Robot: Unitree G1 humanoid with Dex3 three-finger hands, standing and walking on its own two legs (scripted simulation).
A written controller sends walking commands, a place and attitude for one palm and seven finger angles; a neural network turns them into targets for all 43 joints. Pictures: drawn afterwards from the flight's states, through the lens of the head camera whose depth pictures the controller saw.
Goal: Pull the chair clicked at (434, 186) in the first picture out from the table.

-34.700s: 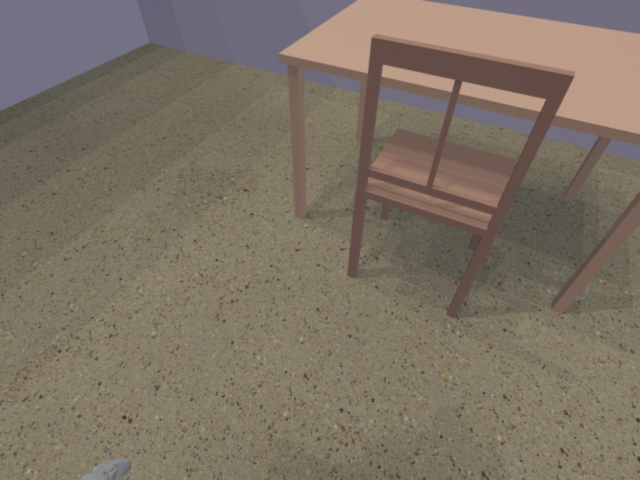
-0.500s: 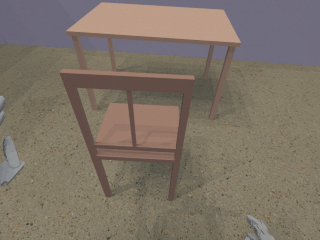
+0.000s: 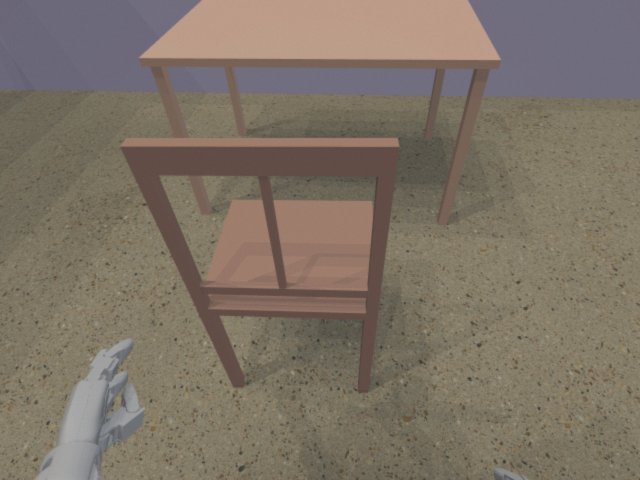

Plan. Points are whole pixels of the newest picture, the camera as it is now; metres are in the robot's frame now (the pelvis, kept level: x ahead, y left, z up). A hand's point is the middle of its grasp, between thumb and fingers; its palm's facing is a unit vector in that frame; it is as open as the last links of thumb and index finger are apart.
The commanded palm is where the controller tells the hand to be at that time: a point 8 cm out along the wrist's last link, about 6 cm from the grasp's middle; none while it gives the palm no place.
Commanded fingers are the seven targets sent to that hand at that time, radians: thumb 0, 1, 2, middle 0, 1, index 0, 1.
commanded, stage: let the arm hang, fingers relaxed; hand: left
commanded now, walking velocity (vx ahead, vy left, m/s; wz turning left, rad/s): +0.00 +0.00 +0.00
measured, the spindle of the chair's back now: (274, 237) +0.57 +0.12 -0.06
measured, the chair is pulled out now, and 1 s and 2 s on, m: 0.60 0.60 0.60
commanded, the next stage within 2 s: look to check the result in 0.96 s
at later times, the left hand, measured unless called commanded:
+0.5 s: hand out of the picture +0.03 +0.20 -0.15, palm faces +0.03 -0.96 -0.27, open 7.3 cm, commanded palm none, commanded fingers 0.00 0.90 0.90 -0.20 -0.30 -0.20 -0.30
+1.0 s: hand out of the picture +0.01 +0.16 -0.16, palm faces +0.03 -0.98 -0.18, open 7.3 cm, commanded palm none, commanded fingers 0.00 0.90 0.90 -0.20 -0.30 -0.20 -0.30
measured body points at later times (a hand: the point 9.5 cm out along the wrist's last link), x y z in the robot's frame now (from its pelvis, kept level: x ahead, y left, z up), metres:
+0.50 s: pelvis +0.01 +0.00 +0.01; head +0.02 -0.01 +0.46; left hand +0.03 +0.25 -0.13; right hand +0.00 -0.22 -0.15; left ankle -0.02 +0.13 -0.73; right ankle +0.05 -0.13 -0.73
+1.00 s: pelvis +0.01 -0.01 +0.01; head +0.02 +0.00 +0.46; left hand +0.01 +0.21 -0.15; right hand -0.03 -0.21 -0.15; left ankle -0.02 +0.13 -0.73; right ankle +0.05 -0.13 -0.73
